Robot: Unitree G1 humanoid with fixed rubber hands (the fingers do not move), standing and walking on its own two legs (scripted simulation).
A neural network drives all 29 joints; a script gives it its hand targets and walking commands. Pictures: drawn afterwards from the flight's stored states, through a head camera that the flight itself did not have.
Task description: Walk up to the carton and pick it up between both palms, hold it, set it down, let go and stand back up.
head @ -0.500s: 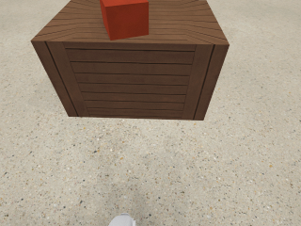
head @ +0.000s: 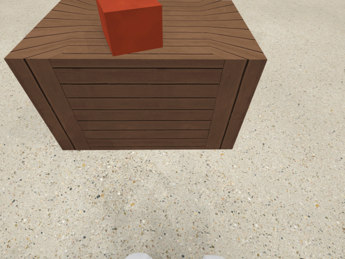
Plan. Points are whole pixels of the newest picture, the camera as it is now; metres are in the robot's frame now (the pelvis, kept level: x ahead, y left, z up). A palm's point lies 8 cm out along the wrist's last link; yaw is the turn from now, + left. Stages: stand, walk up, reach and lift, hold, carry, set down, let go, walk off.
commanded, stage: walk up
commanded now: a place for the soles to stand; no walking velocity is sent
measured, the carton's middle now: (129, 20) +1.11 +0.20 +0.06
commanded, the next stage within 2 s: none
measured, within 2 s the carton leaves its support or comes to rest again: neither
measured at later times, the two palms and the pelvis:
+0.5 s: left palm (25, 224) +0.24 +0.38 -0.10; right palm (282, 239) +0.19 -0.27 -0.10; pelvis +0.15 +0.05 -0.01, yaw -2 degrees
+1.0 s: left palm (18, 206) +0.30 +0.45 -0.14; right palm (244, 179) +0.36 -0.22 -0.09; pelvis +0.27 +0.11 -0.03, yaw -1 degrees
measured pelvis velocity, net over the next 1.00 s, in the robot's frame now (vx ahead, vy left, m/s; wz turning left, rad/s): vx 0.27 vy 0.11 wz -0.01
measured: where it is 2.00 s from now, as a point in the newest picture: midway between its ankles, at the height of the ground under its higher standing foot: (152, 233)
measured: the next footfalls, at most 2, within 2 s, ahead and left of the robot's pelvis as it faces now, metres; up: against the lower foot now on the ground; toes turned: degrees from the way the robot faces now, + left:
left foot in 0.18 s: +0.20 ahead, +0.17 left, +0.00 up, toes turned +4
right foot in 0.52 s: +0.30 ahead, -0.07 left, +0.00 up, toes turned -6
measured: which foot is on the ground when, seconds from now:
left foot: up 0.00-0.16, down 0.18-0.56, up 0.58-0.86, down 0.88-1.00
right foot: down 0.00-0.22, up 0.24-0.50, down 0.52-0.90, up 0.92-1.00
